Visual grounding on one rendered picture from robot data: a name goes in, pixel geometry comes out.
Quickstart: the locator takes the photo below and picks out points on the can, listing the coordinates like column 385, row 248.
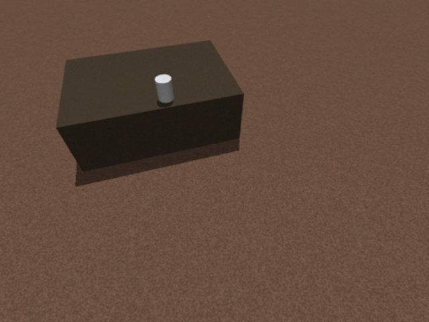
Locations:
column 164, row 88

